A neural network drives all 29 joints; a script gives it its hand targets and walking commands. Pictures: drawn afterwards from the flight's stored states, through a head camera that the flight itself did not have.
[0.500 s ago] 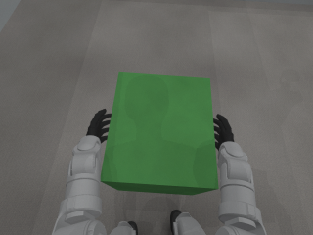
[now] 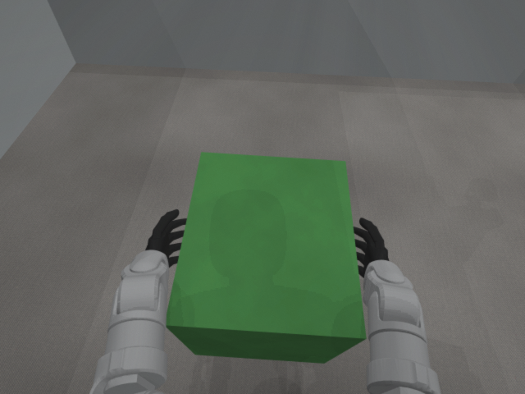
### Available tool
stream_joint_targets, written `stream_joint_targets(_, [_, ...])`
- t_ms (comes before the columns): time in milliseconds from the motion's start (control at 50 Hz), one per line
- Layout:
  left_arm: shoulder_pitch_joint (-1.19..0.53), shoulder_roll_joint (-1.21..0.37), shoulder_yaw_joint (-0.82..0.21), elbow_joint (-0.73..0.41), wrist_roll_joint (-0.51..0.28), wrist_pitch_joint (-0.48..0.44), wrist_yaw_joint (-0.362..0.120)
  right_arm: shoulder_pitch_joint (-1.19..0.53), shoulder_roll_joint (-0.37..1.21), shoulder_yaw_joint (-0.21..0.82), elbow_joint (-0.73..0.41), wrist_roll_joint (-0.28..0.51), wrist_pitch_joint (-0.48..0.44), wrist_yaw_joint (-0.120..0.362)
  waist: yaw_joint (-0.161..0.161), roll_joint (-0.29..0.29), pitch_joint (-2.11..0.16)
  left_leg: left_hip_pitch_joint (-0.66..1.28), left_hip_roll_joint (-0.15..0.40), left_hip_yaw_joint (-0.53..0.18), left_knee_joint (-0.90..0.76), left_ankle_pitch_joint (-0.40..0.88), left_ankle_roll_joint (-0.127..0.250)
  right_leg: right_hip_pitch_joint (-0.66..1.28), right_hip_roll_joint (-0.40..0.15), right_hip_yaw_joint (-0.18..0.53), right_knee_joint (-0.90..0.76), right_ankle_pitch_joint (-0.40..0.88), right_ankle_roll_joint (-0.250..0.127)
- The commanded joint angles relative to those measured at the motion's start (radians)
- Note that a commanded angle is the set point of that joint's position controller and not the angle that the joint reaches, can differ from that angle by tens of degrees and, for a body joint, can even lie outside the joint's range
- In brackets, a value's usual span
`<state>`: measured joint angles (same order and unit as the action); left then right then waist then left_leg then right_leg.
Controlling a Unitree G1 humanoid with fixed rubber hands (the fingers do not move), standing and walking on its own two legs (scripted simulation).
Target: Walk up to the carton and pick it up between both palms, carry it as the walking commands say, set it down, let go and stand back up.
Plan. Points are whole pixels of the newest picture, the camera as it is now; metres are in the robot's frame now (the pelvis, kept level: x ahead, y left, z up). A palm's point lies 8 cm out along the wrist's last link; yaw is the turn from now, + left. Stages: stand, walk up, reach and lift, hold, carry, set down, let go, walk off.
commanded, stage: reach and lift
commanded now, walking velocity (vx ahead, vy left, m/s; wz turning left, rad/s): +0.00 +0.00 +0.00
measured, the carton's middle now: (266, 263) +0.35 -0.03 -0.06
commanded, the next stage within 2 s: hold in 1.62 s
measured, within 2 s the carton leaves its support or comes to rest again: neither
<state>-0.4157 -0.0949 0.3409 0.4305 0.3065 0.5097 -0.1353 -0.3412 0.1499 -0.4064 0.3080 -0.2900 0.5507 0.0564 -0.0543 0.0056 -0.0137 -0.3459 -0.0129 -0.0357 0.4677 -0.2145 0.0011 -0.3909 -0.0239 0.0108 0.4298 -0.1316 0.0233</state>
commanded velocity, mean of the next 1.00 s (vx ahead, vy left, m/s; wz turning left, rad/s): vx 0.00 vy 0.00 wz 0.00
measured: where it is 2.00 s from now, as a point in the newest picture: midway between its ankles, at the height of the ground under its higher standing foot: outside the picture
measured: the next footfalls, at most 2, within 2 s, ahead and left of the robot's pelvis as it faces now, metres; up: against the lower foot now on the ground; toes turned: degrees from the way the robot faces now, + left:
none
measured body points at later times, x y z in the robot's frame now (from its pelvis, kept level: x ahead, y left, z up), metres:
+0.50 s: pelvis +0.02 +0.00 +0.01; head +0.00 +0.00 +0.46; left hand +0.33 +0.15 +0.04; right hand +0.31 -0.19 +0.04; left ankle +0.01 +0.12 -0.74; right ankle +0.05 -0.13 -0.74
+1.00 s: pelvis +0.03 -0.01 +0.01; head +0.02 -0.01 +0.46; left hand +0.31 +0.16 +0.03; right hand +0.31 -0.18 +0.03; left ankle +0.01 +0.12 -0.74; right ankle +0.05 -0.13 -0.74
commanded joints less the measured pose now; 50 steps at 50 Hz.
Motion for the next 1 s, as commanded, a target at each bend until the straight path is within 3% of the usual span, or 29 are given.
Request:
stream_joint_targets(0, [-0.504,-0.878,-0.541,-0.014,-0.196,-0.022,-0.224,-0.542,0.852,0.610,-0.008,0.217,-0.006,0.239,-0.004,-0.006,-0.406,0.111,-0.085,-0.021,-0.105,0.115,0.024,0.353,0.117,0.003,-0.031,0.165,-0.005])
stream_joint_targets(420, [-0.347,-0.798,-0.623,-0.250,-0.239,0.134,-0.167,-0.415,0.776,0.686,-0.200,0.254,0.143,0.203,0.038,0.002,-0.184,0.286,-0.070,-0.025,-0.220,0.144,0.010,0.472,0.119,0.025,-0.148,0.130,-0.018])
stream_joint_targets(720, [-0.244,-0.721,-0.660,-0.395,-0.267,0.148,-0.124,-0.311,0.712,0.736,-0.296,0.256,0.138,0.165,0.056,0.004,-0.213,0.316,-0.079,-0.021,-0.215,0.246,-0.007,0.514,0.125,0.040,-0.141,0.229,-0.017])
stream_joint_targets(980, [-0.154,-0.649,-0.670,-0.472,-0.278,0.157,-0.089,-0.235,0.644,0.766,-0.352,0.264,0.134,0.142,0.064,0.000,-0.194,0.308,-0.083,-0.019,-0.217,0.254,-0.008,0.517,0.124,0.047,-0.136,0.255,-0.017])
